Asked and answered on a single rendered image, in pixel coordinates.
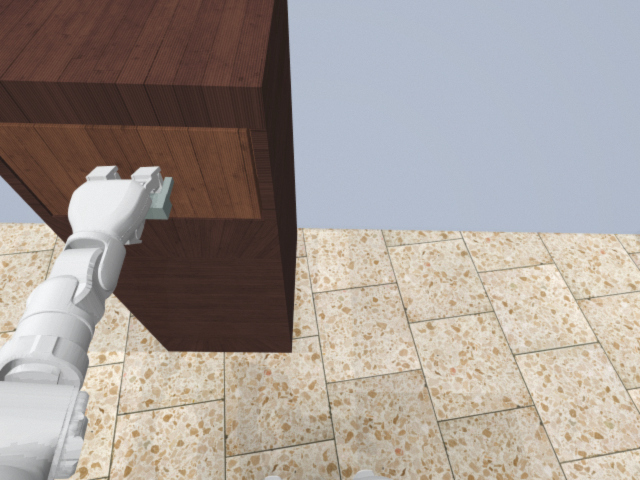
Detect robot left hand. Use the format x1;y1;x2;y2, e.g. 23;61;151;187
68;166;164;245

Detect left robot upper arm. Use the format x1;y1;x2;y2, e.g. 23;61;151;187
0;381;89;480

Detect drawer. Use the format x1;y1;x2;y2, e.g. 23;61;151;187
0;122;263;219

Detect left robot forearm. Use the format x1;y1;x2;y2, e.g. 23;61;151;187
0;231;126;391

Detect cabinet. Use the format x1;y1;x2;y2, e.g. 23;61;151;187
0;0;297;353

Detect handle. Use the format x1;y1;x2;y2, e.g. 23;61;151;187
144;177;174;220

